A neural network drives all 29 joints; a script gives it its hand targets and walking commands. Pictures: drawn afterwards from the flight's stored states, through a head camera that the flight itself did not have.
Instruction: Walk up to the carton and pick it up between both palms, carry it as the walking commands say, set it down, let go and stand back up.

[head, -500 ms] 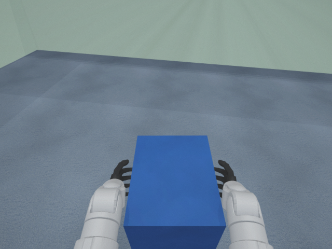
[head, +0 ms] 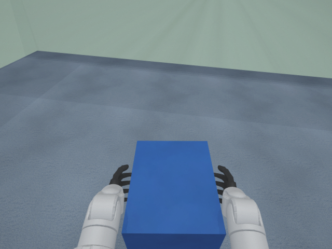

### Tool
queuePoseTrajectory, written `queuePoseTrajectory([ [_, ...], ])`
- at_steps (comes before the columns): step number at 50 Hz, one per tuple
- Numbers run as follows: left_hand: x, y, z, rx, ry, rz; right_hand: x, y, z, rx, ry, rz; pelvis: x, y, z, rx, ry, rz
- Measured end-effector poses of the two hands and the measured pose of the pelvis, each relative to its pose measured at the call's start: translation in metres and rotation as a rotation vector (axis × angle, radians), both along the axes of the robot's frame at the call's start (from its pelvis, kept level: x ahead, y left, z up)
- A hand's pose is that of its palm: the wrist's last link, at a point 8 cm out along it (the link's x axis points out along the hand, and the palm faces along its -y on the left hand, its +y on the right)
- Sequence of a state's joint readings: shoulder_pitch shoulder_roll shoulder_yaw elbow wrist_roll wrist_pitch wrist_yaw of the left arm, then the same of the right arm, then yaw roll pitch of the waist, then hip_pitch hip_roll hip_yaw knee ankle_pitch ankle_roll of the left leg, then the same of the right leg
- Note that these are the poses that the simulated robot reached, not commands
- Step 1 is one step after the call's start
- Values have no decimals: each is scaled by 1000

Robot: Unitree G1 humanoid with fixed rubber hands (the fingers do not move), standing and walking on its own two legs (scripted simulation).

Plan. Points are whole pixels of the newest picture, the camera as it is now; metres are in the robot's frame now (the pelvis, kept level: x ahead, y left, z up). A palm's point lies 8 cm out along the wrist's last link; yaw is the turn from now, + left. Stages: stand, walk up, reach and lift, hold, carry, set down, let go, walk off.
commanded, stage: hold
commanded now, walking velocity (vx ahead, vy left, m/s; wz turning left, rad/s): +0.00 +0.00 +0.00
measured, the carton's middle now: (172, 205) +0.28 -0.01 -0.02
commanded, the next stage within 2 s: carry in 0.34 s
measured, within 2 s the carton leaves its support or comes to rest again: neither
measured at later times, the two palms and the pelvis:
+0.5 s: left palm (117, 191) +0.27 +0.13 +0.04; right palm (232, 194) +0.27 -0.15 +0.05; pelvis -0.02 +0.00 -0.01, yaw -3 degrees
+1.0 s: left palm (136, 217) +0.20 +0.07 +0.06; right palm (272, 224) +0.19 -0.21 +0.07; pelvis -0.07 -0.05 -0.02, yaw -1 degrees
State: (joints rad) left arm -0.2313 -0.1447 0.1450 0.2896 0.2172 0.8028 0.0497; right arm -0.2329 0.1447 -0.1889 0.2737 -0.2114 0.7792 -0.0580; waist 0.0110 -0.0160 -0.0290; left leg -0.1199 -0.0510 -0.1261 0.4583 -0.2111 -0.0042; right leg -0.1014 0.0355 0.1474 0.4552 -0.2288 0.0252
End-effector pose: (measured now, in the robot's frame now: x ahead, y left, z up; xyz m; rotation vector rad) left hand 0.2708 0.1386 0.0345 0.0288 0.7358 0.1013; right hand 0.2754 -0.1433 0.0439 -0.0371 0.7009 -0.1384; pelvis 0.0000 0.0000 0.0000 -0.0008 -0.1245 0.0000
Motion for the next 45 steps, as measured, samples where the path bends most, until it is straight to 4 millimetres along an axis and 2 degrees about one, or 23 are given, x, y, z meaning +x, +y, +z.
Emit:
queuePoseTrajectory([
  [19, -2, 0, 0, 10, -4, -6, -4, 0, -3, 21, -4, -14, -7, 3, -1, 0, 8, -6],
  [24, -1, -4, 5, -14, -56, 12, -3, -3, 5, 29, -58, -26, -13, -1, -10, 6, 73, -36],
  [29, -7, -19, 17, -33, -82, 15, -13, -18, 17, 37, -86, -49, -22, -14, -15, -2, 107, -60],
  [34, -19, -46, 26, -34, -58, 1, -30, -45, 23, 38, -62, -68, -31, -34, -20, -19, 128, -50],
  [38, -33, -66, 24, -18, -18, -24, -46, -65, 24, 39, -22, -83, -40, -45, -23, -9, 132, -17],
  [45, -60, -76, 23, -3, 51, -30, -72, -75, 20, 52, 48, -88, -57, -54, -24, 6, 123, -22],
])
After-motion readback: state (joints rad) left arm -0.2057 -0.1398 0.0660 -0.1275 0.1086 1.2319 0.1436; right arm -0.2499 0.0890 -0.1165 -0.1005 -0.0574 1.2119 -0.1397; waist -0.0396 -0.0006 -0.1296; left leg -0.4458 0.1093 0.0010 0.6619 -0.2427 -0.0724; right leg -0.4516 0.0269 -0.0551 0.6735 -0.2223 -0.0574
